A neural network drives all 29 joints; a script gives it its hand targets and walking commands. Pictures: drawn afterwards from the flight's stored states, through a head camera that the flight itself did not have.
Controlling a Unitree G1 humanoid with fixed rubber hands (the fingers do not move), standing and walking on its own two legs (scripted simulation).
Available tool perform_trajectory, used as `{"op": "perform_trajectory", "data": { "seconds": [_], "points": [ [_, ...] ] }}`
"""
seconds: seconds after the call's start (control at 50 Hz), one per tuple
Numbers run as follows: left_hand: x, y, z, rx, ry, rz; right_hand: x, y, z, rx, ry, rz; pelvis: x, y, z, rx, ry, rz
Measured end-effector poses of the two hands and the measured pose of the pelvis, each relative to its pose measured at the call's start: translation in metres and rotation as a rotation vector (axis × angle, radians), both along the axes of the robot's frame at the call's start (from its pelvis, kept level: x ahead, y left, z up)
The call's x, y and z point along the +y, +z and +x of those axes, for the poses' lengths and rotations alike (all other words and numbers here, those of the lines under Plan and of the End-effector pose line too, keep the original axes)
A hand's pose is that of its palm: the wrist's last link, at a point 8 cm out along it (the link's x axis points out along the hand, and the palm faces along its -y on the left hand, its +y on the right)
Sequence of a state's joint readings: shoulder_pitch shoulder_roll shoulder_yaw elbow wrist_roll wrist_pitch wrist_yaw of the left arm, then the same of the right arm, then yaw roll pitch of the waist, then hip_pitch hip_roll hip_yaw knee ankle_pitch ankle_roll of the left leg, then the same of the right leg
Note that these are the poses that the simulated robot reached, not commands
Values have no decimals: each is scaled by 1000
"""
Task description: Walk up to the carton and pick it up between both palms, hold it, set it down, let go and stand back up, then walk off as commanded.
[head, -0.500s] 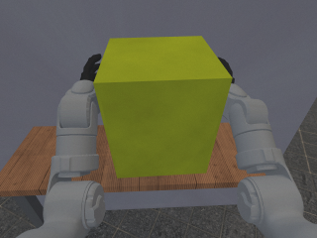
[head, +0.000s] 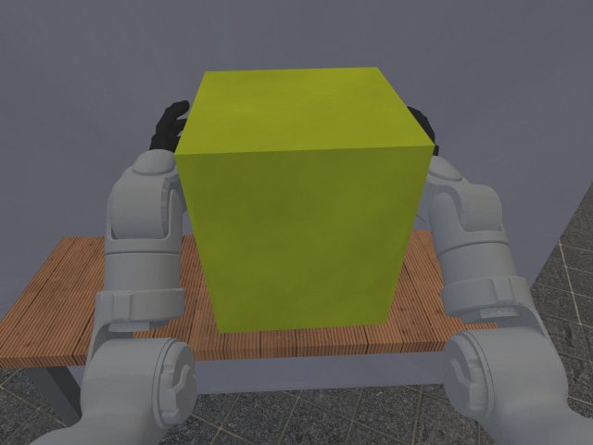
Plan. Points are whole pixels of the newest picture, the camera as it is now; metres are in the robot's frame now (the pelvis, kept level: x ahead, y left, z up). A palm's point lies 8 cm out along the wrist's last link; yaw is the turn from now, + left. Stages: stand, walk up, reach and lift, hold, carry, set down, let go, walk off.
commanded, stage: hold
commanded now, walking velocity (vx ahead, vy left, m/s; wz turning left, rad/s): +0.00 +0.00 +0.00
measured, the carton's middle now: (297, 200) +0.36 +0.02 +0.24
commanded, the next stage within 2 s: set down in 0.38 s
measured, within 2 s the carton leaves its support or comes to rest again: neither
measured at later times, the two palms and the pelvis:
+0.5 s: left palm (166, 161) +0.36 +0.17 +0.29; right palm (417, 167) +0.39 -0.13 +0.27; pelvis +0.00 +0.00 +0.00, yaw +0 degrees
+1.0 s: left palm (170, 162) +0.40 +0.18 +0.27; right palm (400, 163) +0.42 -0.12 +0.26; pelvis +0.01 +0.00 +0.00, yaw +0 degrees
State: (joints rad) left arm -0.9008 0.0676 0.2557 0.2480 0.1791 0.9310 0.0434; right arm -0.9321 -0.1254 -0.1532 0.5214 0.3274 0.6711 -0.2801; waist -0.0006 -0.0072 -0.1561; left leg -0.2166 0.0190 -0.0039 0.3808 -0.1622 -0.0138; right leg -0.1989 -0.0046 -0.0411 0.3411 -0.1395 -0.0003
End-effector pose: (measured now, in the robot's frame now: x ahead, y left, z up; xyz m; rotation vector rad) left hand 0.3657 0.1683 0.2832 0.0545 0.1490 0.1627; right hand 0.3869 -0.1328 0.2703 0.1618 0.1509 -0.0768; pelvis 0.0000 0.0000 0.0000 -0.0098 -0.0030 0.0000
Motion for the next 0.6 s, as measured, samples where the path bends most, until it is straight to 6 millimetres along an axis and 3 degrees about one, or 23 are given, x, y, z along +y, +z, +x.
{"op": "perform_trajectory", "data": {
  "seconds": [0.6],
  "points": [
    [3, 5, 0, -16, 10, -5, 3, 7, 3, -12, 11, -8, 0, 0, 0, 0, 0, 0]
  ]
}}
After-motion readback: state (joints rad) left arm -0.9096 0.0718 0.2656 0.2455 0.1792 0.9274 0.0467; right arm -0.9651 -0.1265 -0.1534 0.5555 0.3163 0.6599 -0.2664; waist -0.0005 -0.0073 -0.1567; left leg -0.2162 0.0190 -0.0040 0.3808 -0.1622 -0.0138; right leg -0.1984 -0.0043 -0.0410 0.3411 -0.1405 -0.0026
